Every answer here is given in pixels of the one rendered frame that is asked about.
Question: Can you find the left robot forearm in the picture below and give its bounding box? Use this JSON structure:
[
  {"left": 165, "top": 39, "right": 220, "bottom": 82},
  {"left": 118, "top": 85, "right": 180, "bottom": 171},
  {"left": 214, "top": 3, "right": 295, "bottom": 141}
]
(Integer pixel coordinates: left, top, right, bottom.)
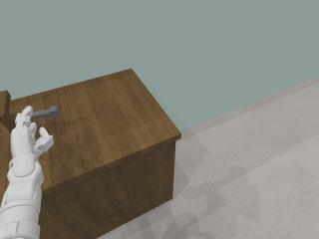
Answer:
[{"left": 0, "top": 153, "right": 44, "bottom": 239}]

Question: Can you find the robot left hand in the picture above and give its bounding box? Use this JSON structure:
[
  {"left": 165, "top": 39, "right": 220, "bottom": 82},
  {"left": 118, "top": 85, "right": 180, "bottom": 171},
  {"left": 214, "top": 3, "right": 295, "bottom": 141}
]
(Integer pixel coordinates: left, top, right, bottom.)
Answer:
[{"left": 10, "top": 106, "right": 54, "bottom": 158}]

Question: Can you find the tap lever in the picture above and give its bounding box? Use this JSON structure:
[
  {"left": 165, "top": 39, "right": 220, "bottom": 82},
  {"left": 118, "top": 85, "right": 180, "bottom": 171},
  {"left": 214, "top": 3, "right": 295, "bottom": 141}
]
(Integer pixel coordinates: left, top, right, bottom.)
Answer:
[{"left": 15, "top": 106, "right": 61, "bottom": 120}]

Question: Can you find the counter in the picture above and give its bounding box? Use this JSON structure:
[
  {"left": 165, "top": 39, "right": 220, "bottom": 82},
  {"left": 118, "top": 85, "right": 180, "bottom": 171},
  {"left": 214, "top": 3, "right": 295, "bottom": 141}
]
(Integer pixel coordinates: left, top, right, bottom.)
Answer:
[{"left": 0, "top": 68, "right": 181, "bottom": 239}]

